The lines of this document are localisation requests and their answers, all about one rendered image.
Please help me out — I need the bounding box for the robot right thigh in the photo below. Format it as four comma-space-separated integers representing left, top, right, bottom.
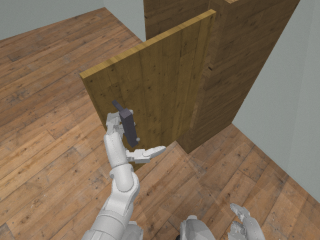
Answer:
180, 219, 216, 240

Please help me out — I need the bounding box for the handle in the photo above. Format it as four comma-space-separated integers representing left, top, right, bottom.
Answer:
112, 100, 138, 148

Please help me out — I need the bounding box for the left robot forearm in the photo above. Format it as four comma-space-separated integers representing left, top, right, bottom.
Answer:
81, 163, 140, 240

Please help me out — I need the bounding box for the robot left thigh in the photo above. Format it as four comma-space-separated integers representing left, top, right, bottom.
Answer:
121, 224, 144, 240

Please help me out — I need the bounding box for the robot thigh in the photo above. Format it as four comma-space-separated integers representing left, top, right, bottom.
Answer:
180, 219, 216, 240
121, 224, 144, 240

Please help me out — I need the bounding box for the robot left hand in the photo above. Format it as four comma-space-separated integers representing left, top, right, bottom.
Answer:
103, 109, 166, 169

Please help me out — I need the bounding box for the robot right hand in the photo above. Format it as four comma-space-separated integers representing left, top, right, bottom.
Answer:
227, 203, 266, 240

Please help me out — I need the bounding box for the cupboard door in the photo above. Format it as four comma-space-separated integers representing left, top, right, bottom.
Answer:
79, 9, 217, 172

